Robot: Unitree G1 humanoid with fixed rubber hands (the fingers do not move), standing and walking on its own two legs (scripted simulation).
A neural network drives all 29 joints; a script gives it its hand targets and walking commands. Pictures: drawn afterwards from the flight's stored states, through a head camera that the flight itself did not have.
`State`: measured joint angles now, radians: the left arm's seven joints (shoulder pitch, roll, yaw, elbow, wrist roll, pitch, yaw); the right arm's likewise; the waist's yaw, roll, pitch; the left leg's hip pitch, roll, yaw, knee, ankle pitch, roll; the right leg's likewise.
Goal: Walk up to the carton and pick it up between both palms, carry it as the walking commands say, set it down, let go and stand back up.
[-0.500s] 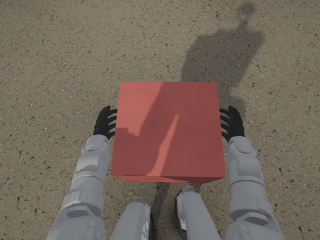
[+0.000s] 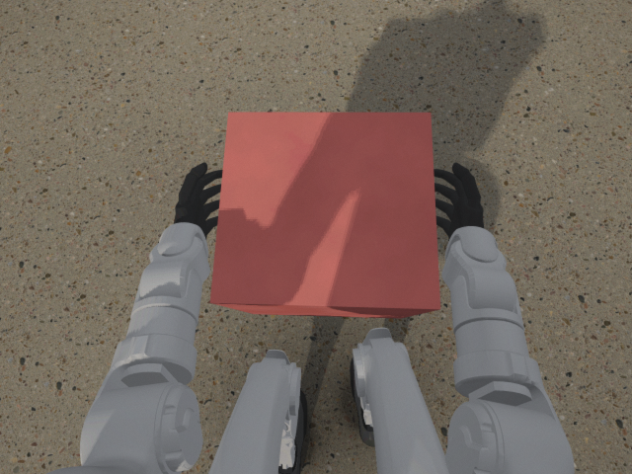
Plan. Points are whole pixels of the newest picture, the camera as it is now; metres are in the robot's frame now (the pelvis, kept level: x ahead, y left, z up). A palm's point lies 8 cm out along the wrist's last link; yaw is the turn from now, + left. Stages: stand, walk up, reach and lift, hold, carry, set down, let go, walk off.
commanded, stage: set down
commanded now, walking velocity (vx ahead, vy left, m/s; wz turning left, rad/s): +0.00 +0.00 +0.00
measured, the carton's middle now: (327, 230) +0.44 -0.03 -0.15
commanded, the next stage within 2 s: none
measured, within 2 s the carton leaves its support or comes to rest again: rests again in 1.70 s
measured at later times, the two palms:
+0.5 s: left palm (224, 233) +0.45 +0.13 -0.15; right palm (452, 234) +0.42 -0.22 -0.16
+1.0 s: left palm (240, 236) +0.47 +0.12 -0.25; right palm (434, 233) +0.45 -0.22 -0.25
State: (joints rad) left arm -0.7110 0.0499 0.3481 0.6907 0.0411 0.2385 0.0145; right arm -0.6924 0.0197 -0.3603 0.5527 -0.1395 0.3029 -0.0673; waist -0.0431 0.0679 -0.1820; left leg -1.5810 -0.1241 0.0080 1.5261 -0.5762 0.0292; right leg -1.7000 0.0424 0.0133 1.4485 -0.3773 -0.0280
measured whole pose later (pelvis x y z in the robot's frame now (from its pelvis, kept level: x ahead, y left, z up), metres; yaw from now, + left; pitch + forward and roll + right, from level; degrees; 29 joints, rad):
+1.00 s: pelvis -0.04 +0.00 -0.14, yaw +2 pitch +37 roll +4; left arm -1.11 0.15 0.34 0.73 -0.03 0.26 0.09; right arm -1.12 -0.17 -0.35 0.66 -0.03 0.30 -0.07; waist -0.07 0.05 0.16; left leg -2.02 -0.13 0.06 1.98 -0.61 0.01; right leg -2.15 0.03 0.01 1.88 -0.37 -0.04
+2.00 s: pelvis -0.06 +0.00 -0.21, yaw +3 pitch +26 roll +2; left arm -1.39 0.24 0.20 0.93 -0.14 0.22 0.18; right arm -1.44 -0.37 -0.21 1.01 0.14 0.19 -0.07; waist -0.09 0.05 0.52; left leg -2.08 -0.15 0.08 2.25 -0.64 0.00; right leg -2.21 -0.01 -0.02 2.13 -0.38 -0.06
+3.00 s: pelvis -0.05 +0.00 -0.22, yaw +3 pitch +32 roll +1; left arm -1.35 0.19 0.28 1.01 -0.02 0.14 0.12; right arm -1.39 -0.37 -0.23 1.18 0.15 0.08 -0.03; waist -0.07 0.04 0.34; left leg -2.20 -0.17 0.06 2.27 -0.64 0.01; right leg -2.32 -0.03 -0.04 2.14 -0.39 -0.06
